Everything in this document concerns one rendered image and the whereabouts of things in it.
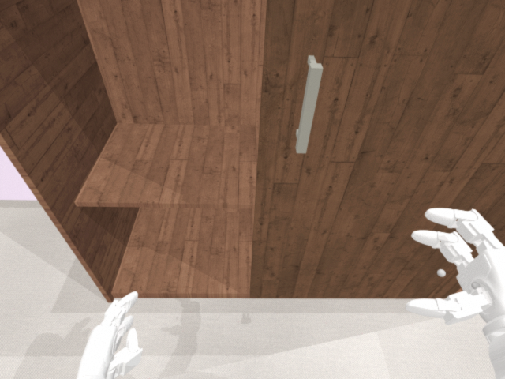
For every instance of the robot right hand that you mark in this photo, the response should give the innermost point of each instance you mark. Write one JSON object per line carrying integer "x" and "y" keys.
{"x": 487, "y": 269}

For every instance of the robot left hand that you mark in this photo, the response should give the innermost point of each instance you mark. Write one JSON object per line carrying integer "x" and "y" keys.
{"x": 105, "y": 339}

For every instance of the handle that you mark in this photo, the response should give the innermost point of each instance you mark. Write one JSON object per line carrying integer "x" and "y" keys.
{"x": 309, "y": 104}

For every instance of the robot right forearm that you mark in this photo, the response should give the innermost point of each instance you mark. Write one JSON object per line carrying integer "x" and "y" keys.
{"x": 494, "y": 332}

